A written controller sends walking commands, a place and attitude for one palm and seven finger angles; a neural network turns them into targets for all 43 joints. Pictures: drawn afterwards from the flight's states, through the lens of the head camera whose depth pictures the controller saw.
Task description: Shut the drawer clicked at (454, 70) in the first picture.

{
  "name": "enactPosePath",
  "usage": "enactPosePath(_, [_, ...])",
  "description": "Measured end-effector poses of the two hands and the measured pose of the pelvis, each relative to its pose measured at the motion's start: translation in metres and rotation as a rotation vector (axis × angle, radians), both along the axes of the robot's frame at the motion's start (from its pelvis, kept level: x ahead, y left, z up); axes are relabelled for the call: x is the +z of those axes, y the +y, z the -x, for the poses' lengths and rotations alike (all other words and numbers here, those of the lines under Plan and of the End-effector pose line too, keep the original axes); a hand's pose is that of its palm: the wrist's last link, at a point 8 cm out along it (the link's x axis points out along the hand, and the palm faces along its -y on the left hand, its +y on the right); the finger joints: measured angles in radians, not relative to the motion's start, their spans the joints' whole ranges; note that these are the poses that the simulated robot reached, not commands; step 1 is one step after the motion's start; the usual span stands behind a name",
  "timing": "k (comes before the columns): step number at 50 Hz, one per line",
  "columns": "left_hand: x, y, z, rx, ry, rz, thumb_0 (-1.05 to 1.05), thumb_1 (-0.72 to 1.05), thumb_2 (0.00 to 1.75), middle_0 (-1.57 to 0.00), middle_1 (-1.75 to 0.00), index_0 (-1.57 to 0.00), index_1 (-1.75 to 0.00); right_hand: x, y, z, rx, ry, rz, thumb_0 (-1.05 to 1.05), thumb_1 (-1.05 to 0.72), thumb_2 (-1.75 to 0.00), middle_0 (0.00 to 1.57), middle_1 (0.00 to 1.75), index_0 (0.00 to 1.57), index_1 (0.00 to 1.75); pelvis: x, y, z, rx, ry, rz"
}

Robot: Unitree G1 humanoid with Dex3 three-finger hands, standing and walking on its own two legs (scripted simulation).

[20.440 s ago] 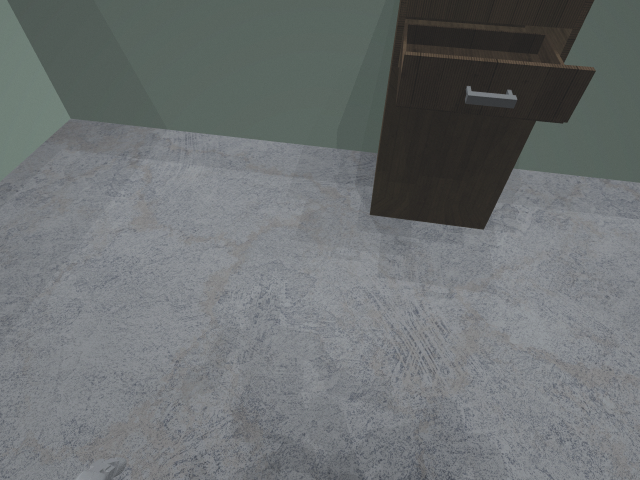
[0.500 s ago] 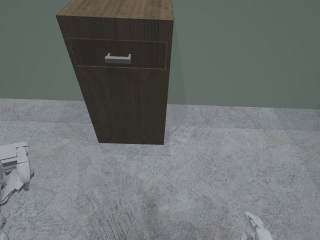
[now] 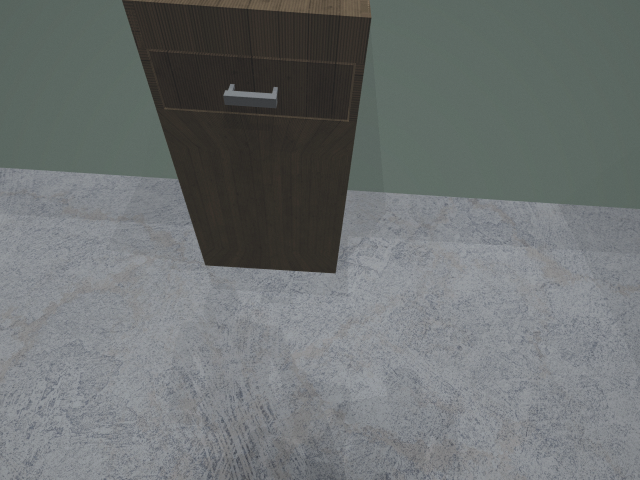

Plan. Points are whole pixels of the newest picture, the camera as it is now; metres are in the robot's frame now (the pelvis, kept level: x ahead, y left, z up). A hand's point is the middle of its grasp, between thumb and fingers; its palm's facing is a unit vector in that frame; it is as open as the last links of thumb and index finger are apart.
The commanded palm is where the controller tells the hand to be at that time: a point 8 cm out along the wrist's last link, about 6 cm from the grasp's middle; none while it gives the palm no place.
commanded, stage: let the arm hang, fingers relaxed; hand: left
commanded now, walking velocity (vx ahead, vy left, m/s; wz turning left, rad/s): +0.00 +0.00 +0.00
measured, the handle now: (252, 94) +0.89 +0.20 -0.01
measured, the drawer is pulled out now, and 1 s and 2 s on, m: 0.00 0.00 0.00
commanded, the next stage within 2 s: look to check the result in 0.78 s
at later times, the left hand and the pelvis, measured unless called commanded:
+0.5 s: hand out of the picture -0.03 +0.18 -0.16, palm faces +0.02 -0.98 -0.20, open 7.1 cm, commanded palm none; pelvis -0.01 +0.01 +0.01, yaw -1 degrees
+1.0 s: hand out of the picture -0.02 +0.16 -0.17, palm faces +0.03 -0.98 -0.20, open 7.4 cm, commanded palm none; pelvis +0.00 -0.01 +0.01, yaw -1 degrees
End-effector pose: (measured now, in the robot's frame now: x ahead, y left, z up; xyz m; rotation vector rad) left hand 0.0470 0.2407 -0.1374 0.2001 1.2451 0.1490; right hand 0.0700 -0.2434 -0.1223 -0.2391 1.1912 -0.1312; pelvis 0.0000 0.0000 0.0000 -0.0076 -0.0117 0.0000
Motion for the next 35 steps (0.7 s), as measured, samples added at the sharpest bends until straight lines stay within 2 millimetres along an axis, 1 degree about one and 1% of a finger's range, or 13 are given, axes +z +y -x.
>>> enactPosePath(4, [-0.002,0.008,0.051,0.044,0.147,0.011,0.02,0.91,0.89,-0.91,-1.15,-0.91,-1.09,-0.004,0.008,0.037,-0.023,0.133,-0.007,0.01,-0.9,-0.89,0.2,0.3,0.2,0.3,0.005,0.003,0.002,0.003,0.001,0.008])
enactPosePath(7, [0.002,0.012,0.081,0.066,0.234,0.008,0.01,0.91,0.89,-0.8,-1.01,-0.79,-0.96,-0.008,0.016,0.059,-0.043,0.198,-0.025,0.01,-0.9,-0.89,0.2,0.3,0.2,0.3,0.007,0.007,0.003,0.002,0.002,0.007])
enactPosePath(10, [0.006,0.013,0.101,0.079,0.292,0.002,0.01,0.91,0.89,-0.68,-0.86,-0.68,-0.84,-0.012,0.024,0.076,-0.064,0.24,-0.047,0.01,-0.9,-0.89,0.2,0.3,0.2,0.3,0.009,0.01,0.003,-0.002,0.0,0.004])
enactPosePath(13, [0.009,0.011,0.11,0.085,0.319,-0.001,0.01,0.91,0.9,-0.57,-0.73,-0.56,-0.71,-0.015,0.033,0.088,-0.081,0.262,-0.07,0.01,-0.9,-0.89,0.2,0.3,0.2,0.3,0.009,0.012,0.003,-0.006,-0.004,0.0])
enactPosePath(17, [0.01,0.006,0.109,0.085,0.311,0.002,0.01,0.91,0.9,-0.41,-0.55,-0.41,-0.54,-0.02,0.043,0.097,-0.1,0.272,-0.097,0.01,-0.9,-0.89,0.2,0.3,0.2,0.3,0.009,0.013,0.004,-0.011,-0.011,-0.004])
enactPosePath(22, [0.006,-0.005,0.092,0.074,0.26,0.017,0.01,0.91,0.9,-0.29,-0.41,-0.28,-0.4,-0.023,0.052,0.102,-0.116,0.265,-0.123,0.0,-0.91,-0.89,0.2,0.3,0.2,0.3,0.009,0.012,0.005,-0.016,-0.019,-0.007])
enactPosePath(30, [0.001,-0.024,0.063,0.051,0.174,0.051,0.01,0.91,0.9,-0.21,-0.32,-0.21,-0.32,-0.024,0.054,0.107,-0.14,0.254,-0.139,0.0,-0.91,-0.89,0.2,0.3,0.2,0.3,0.008,0.006,0.007,-0.019,-0.02,-0.01])
enactPosePath(35, [0.0,-0.03,0.059,0.049,0.17,0.052,0.01,0.92,0.9,-0.2,-0.31,-0.2,-0.3,-0.023,0.049,0.111,-0.153,0.261,-0.135,0.0,-0.91,-0.89,0.2,0.3,0.2,0.3,0.008,0.002,0.006,-0.02,-0.019,-0.01])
